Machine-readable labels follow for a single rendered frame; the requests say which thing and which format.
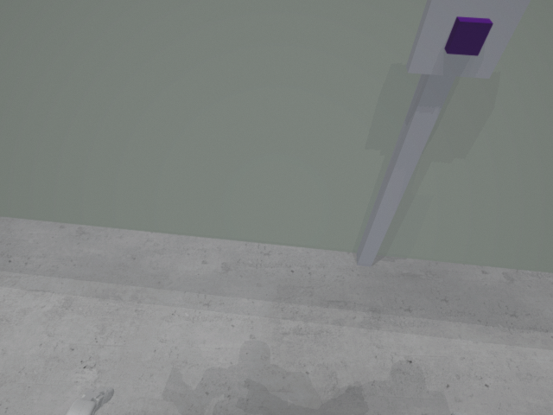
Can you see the button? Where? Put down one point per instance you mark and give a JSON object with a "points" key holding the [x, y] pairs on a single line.
{"points": [[468, 35]]}

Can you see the robot left hand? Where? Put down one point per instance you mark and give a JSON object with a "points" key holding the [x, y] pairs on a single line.
{"points": [[90, 402]]}

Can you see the panel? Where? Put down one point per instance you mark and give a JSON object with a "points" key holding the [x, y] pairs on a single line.
{"points": [[438, 71]]}

